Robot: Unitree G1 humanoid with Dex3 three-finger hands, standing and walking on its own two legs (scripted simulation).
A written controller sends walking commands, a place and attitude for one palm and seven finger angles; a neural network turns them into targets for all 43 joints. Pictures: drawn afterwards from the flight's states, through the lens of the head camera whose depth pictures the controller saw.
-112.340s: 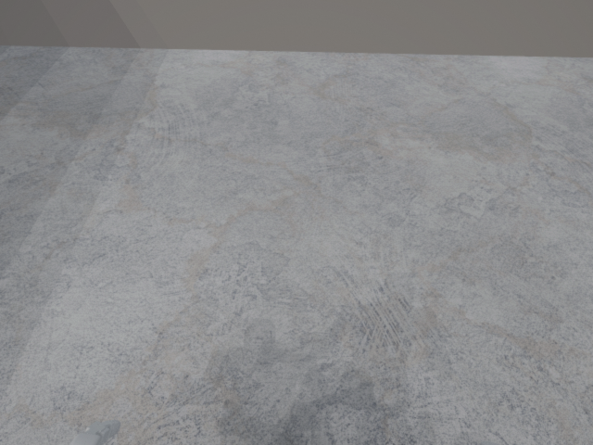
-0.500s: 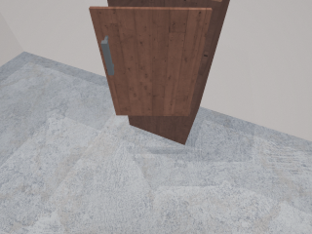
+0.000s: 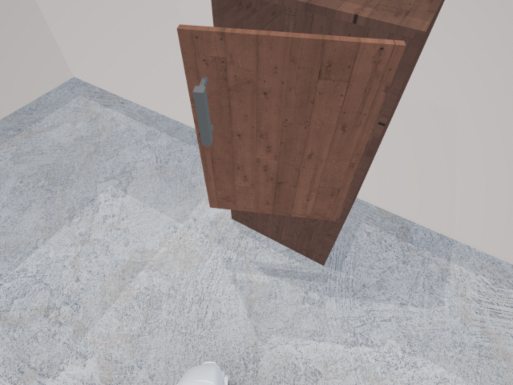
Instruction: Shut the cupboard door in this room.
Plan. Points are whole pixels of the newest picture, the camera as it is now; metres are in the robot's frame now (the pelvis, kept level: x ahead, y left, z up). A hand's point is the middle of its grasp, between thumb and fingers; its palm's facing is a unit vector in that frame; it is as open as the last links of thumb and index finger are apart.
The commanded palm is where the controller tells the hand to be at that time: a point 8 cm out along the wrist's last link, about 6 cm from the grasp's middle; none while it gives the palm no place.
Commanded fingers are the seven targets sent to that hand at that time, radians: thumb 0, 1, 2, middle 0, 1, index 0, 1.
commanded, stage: take the last steps up to it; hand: left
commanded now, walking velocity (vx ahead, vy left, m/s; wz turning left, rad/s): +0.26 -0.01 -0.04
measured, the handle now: (205, 112) +0.64 +0.18 +0.03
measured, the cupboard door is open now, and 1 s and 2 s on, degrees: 23 23 23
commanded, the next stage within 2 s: come to a stop and stand still in 0.30 s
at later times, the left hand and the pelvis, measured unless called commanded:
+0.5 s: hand (181, 314) +0.25 +0.17 -0.16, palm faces -0.04 -0.97 -0.24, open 7.4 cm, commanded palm none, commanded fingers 0.00 0.90 0.90 -0.20 -0.30 -0.20 -0.30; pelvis +0.16 -0.01 -0.01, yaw -4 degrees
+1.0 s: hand (139, 347) +0.19 +0.25 -0.18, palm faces +0.03 -0.98 -0.18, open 7.4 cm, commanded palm none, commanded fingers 0.00 0.90 0.90 -0.20 -0.30 -0.20 -0.30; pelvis +0.15 +0.05 +0.00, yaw -3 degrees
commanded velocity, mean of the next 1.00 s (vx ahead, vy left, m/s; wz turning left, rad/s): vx -0.01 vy -0.02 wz -0.01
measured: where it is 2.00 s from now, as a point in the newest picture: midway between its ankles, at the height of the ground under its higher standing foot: outside the picture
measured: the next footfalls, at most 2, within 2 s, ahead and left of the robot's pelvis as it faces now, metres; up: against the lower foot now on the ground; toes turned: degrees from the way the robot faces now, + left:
left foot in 0.04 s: +0.13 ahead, +0.13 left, +0.00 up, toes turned +5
right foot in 0.46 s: +0.25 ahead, -0.12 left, +0.00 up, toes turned -8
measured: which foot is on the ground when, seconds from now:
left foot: up 0.00-0.02, down 0.04-0.46, up 0.48-0.86, down 0.88-1.00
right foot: down 0.00-0.04, up 0.06-0.44, down 0.46-0.88, up 0.90-1.00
